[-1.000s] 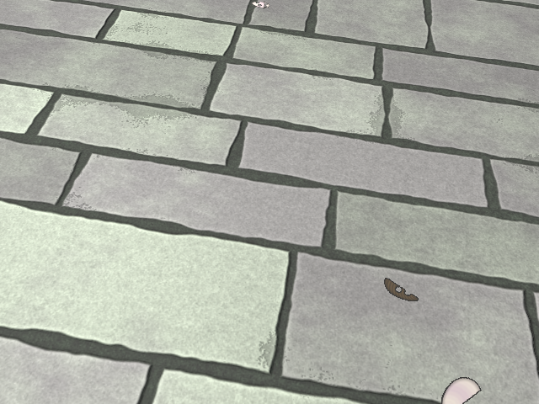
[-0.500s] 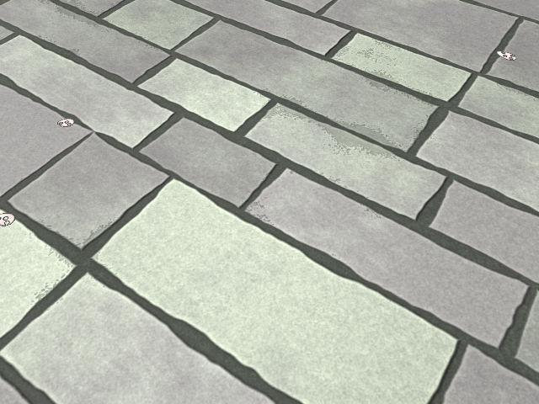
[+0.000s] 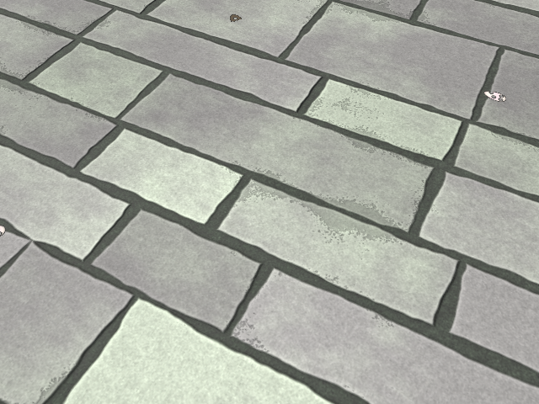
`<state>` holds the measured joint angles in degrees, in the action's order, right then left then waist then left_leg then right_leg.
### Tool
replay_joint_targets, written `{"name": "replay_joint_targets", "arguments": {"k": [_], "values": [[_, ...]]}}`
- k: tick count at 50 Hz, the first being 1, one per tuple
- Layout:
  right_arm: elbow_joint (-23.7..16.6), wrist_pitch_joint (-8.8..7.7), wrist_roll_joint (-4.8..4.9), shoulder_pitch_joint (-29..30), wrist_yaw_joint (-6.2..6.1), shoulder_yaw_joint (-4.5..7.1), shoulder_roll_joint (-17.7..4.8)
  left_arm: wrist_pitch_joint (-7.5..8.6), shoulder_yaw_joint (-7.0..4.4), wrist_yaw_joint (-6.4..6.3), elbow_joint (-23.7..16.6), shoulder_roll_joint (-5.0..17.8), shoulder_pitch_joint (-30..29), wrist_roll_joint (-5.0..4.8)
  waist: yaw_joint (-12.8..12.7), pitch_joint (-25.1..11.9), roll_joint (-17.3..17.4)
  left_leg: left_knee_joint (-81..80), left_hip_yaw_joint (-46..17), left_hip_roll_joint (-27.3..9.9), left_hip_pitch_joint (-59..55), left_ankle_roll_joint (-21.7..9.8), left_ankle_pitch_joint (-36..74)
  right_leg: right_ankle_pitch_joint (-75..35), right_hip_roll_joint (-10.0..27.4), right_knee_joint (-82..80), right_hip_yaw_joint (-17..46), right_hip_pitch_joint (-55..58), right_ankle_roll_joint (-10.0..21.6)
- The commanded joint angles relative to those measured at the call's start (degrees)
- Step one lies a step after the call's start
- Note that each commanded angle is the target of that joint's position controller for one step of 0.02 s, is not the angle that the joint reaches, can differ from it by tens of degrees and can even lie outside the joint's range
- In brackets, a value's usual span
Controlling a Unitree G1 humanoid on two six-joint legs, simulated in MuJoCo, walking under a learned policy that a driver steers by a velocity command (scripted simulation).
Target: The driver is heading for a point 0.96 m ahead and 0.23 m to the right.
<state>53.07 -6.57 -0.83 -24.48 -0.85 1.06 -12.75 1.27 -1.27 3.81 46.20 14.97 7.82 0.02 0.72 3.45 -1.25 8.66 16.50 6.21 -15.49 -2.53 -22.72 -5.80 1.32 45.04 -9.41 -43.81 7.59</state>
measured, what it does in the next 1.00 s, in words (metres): walks ahead, turning right: right foot, then left foot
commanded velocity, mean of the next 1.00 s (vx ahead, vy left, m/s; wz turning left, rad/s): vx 0.96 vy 0.00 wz -0.71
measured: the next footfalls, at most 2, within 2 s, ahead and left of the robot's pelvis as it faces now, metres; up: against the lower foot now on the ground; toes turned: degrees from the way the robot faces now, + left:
right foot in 0.08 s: +0.25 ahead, -0.01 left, +0.00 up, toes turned -8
left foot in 0.48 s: +0.68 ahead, +0.10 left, +0.00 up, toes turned -30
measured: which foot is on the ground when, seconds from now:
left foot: down 0.00-0.06, up 0.08-0.46, down 0.48-0.92, up 0.94-1.00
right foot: up 0.00-0.06, down 0.08-0.48, up 0.50-0.90, down 0.92-1.00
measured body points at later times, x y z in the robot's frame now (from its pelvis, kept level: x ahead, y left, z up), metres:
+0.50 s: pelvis +0.47 +0.02 +0.00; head +0.50 +0.00 +0.44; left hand +0.59 +0.31 -0.12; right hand +0.62 -0.29 -0.05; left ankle +0.65 +0.11 -0.72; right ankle +0.23 +0.00 -0.68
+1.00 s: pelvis +0.81 -0.21 +0.00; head +0.85 -0.24 +0.45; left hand +1.12 -0.19 -0.09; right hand +0.61 -0.35 -0.13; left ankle +0.76 +0.05 -0.58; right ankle +0.83 -0.30 -0.72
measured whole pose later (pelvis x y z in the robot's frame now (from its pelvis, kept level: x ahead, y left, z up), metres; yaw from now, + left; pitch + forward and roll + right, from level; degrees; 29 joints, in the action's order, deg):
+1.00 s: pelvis +0.81 -0.21 +0.00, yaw -43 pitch +2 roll +1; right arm 51.4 -3.9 0.8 -26.5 -0.6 0.2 -12.9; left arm 3.9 0.3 1.3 40.5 14.8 3.7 2.4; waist 4.7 3.9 -1.4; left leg 72.5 -0.6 -1.9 12.7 -1.3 -24.1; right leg 11.0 -2.5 37.1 -4.2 -26.2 6.5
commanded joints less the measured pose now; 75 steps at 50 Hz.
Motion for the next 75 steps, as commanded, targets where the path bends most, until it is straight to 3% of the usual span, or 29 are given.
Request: {"name": "replay_joint_targets", "arguments": {"k": [1, 3, 4, 5, 6, 7, 8, 11, 14, 20, 23, 24, 25, 28, 35, 40, 44, 45, 46, 47, 48, 51, 58, 64, 65, 66, 68, 70, 75], "values": [[-5.26, 0.17, -0.22, 6.31, -2.93, 2.65, -13.08, -0.36, -1.61, -0.15, -0.24, 6.81, 11.43, 0.19, -10.46, -5.45, 8.79, 17.34, -0.03, -16.8, 10.67, 5.33, 96.11, 2.29, -7.14, -2.44, -4.63, 25.74, 2.21], [-8.2, 2.15, -1.06, 16.12, -3.09, 3.91, -15.92, -1.02, -4.83, -1.46, 6.32, 12.71, 35.6, 0.22, -23.56, -12.24, 6.64, 53.72, -2.77, -16.58, 22.34, 3.95, 86.66, 9.72, -5.1, -6.23, 4.14, 48.33, 8.49], [-9.04, 2.42, -0.72, 22.93, -1.46, 3.37, -11.92, -1.38, -5.8, -2.33, 7.75, 12.03, 36.03, -2.42, -25.19, -8.17, -7.65, 82.61, -3.01, -2.89, 36.06, 2.96, 24.54, 7.86, -2.23, -16.56, 9.67, 54.18, 11.47], [-14.29, 0.93, -2.0, 18.57, -0.43, 0.21, -1.66, -1.1, -5.28, -2.34, 6.73, 14.0, 26.3, -0.46, -9.84, -3.31, -13.32, 96.65, -12.22, -0.2, 57.86, 3.74, -4.82, -6.93, 0.18, -5.68, 24.13, 55.29, 14.56], [-18.76, -0.29, -0.47, 12.51, 0.39, -1.02, -1.55, -0.96, -5.53, -2.93, 3.53, 15.22, 21.26, 0.85, -5.68, -15.62, -11.99, 98.03, -23.57, -1.08, 67.38, 4.4, -6.51, 18.0, 10.68, -19.49, 50.0, 64.04, 24.94], [-18.02, -1.81, -1.76, 13.22, 0.98, -1.23, -5.42, -0.78, -5.04, -3.77, 2.13, 10.88, 19.34, 1.76, -4.55, -8.92, 0.15, 88.6, -24.99, -4.68, 68.94, 2.34, -1.97, 35.64, 13.16, -32.55, 57.8, 55.61, 21.6], [-17.61, -1.71, -2.26, 15.87, 1.23, -0.52, -7.92, -0.33, -4.35, -3.95, 2.39, 8.18, 16.62, 1.95, -1.81, -3.01, 8.69, 81.06, -24.62, -7.59, 65.55, 2.37, 1.61, 39.58, 11.29, -34.93, 53.03, 45.42, 17.51], [-17.74, 2.25, -4.19, 17.21, 1.24, -1.58, -7.47, 2.79, -3.87, -4.42, 1.76, 9.25, 13.82, 0.94, 2.33, 3.93, 9.87, 65.26, -22.4, -12.1, 54.96, 5.63, 2.97, 30.76, 3.98, -36.55, 40.89, 23.92, 14.13], [-21.27, 2.9, -2.33, 25.58, 1.87, -2.62, -6.41, 4.23, -4.73, -3.9, 0.86, 10.75, 13.95, 0.56, -0.75, 4.53, 4.93, 44.83, -18.86, -13.59, 46.24, 7.42, 14.15, 18.02, -1.14, -37.5, 32.24, 16.46, 12.18], [-23.42, 2.03, -0.31, 29.61, 1.42, -2.24, -7.13, 3.64, -6.46, -2.83, 0.16, 12.61, 16.77, 0.0, -6.23, -2.25, -2.26, 21.06, -17.67, -7.6, 36.55, 5.38, 25.19, -1.05, -1.14, -28.01, 32.28, 32.35, 5.01], [-17.73, 0.95, -0.63, 6.77, -0.41, 1.41, -14.47, 4.09, -7.06, -2.54, -1.53, 15.69, 10.91, 0.6, 7.14, -15.59, -0.46, 21.56, -18.44, -7.25, 10.96, 3.02, 12.77, -12.36, -4.06, 0.1, 29.66, 30.28, 1.05], [-15.56, 0.69, -2.24, -7.14, -1.56, 3.26, -18.95, 4.87, -5.19, -2.77, -3.88, 9.08, 8.47, 0.53, 12.13, -23.33, 6.62, 20.93, -30.99, -19.75, -2.67, 1.71, -8.36, 6.96, -6.9, 19.79, 25.38, 20.5, 0.91], [-16.25, 1.07, -3.85, -2.05, -1.28, 4.14, -23.48, 4.91, -2.7, -2.52, -8.37, 1.15, 14.65, -2.41, 3.49, -29.12, 27.98, 5.6, -66.76, -35.09, -10.31, -4.04, -24.55, 35.13, -11.34, 34.43, 19.1, 3.67, -1.16], [-16.73, 2.24, -2.57, 8.92, -0.3, 2.41, -10.19, 2.14, -3.12, -2.21, -6.72, 8.36, 5.6, 1.34, 2.87, -9.21, 4.2, 5.88, -45.64, -27.17, 10.5, -3.9, -13.55, 22.05, -0.05, 34.56, 14.09, -3.1, -1.08], [-8.06, -0.65, -0.85, 3.18, 1.25, 1.36, -6.19, -0.87, -0.61, 0.92, -14.41, 3.63, -4.97, 2.19, -0.89, -0.91, 5.19, -0.11, -15.44, -18.98, 22.38, -0.08, 19.74, 12.73, 2.47, 27.21, 12.78, -3.51, -2.01], [-4.71, -1.02, -0.98, -2.17, 1.21, 1.76, -10.85, 0.51, 1.35, 2.0, -17.16, 3.24, -14.08, 2.29, 0.16, 6.07, 2.44, -8.79, -7.84, -19.67, 24.48, -2.34, 36.04, 7.19, -0.76, -0.25, 4.89, 8.78, 0.58], [-1.73, 1.1, -0.37, -4.04, -0.04, 2.58, -18.14, 1.68, -0.18, -0.31, -11.16, 7.36, 1.91, 3.55, -9.62, -6.23, 8.49, 19.58, -7.73, -21.32, 14.52, -3.14, 82.97, 16.52, -7.83, -8.6, 2.72, 32.74, 3.66], [-2.06, 1.46, 0.59, -2.26, -0.17, 2.48, -17.94, 2.35, -1.02, -1.37, -7.28, 9.06, 12.77, 4.27, -15.08, -10.87, 8.24, 35.95, -6.71, -18.79, 20.09, -2.15, 76.01, 8.84, -5.35, -16.31, 5.63, 46.08, 4.74], [-4.0, 1.35, 0.28, -4.88, 0.39, 1.32, -11.33, 2.59, -2.22, -2.64, -4.99, 13.8, 16.64, 5.24, -11.51, -18.27, 0.53, 57.37, -8.29, -12.73, 33.99, -1.34, 24.76, 3.23, 8.26, -11.9, 18.19, 62.08, 5.12], [-5.97, 1.49, 3.32, -12.79, 0.48, 0.31, -6.56, 2.52, -3.48, -3.24, -6.64, 17.76, 16.02, 4.49, -6.82, -32.2, -10.14, 81.8, -16.66, -3.98, 51.33, 0.32, -11.75, -20.24, 27.75, -12.07, 48.02, 77.63, 14.68], [-7.29, 1.61, 2.21, -2.23, -0.41, 1.92, -12.2, 2.33, -3.88, -3.76, -6.02, 15.33, 17.21, 1.72, -10.05, -29.63, 2.71, 80.81, -23.64, -5.89, 53.26, -0.04, -4.0, -35.48, 22.28, -13.58, 39.65, 70.5, 12.64], [-7.2, 2.61, 0.45, 2.61, 0.29, 0.98, -7.38, 3.64, -1.19, -3.77, -3.11, 6.06, 6.93, 0.75, -1.4, -5.12, 2.72, 63.94, -19.3, -10.51, 49.89, 0.98, 0.19, -31.7, 12.37, -23.76, 21.95, 41.8, 5.35], [-7.49, 4.05, -0.43, 4.55, 1.75, 0.03, -1.85, 5.37, -0.46, -3.19, 0.88, 4.73, 5.47, 0.18, 2.18, -5.44, -4.49, 33.21, -13.1, -7.21, 35.37, 2.38, 20.88, -32.23, 4.47, -29.28, 7.07, 28.91, 3.2], [-3.46, 2.45, -2.07, -1.08, 0.83, 1.63, -7.1, 4.06, -1.61, -4.3, 4.83, 7.46, 8.87, -0.49, 4.33, -6.27, 0.34, 18.11, -14.95, -5.87, 21.54, -1.38, 34.97, -15.0, 3.43, -11.78, 9.54, 32.92, -2.2], [-3.2, 1.73, -2.15, -3.14, 0.64, 2.32, -11.0, 3.63, -1.63, -4.54, 4.92, 7.18, 12.33, -0.26, 3.88, -8.36, 6.47, 19.55, -21.42, -14.01, 16.26, -2.86, 65.29, 1.78, -1.01, -0.99, 6.83, 30.34, -4.05], [-3.65, 2.06, -1.7, -2.77, 0.53, 2.38, -12.61, 2.64, -0.33, -4.71, 6.92, 0.52, 24.63, -2.02, -0.51, -18.51, 18.42, 21.4, -36.36, -29.6, 7.02, -14.56, 91.36, 41.25, -7.67, 16.51, 8.22, 25.07, -5.47], [-5.36, 3.22, 1.25, 3.92, 0.7, 1.21, -8.44, 0.03, -1.03, -5.14, 8.53, 4.58, 20.36, 0.29, -0.65, -15.92, 8.1, 15.64, -36.61, -26.74, 16.19, -15.52, 66.62, 41.72, -5.61, 20.72, 15.15, 23.83, -5.75], [-5.95, 4.23, 0.17, 10.49, -0.09, -0.06, -5.29, -1.11, -0.93, -5.07, 7.86, 4.22, 14.16, 1.29, -1.99, -8.31, 5.57, 10.48, -31.61, -22.3, 26.56, -11.75, 48.09, 37.37, -2.87, 14.36, 14.49, 24.7, -6.46], [-3.26, 5.62, -0.78, 10.61, -0.52, 0.37, -7.01, -3.35, 0.08, -5.55, 10.4, 1.49, 13.68, 0.62, -2.01, -8.81, 7.95, 6.56, -27.95, -17.99, 31.52, -8.74, 23.14, 32.43, -3.13, -3.33, 10.03, 32.81, -6.94]]}}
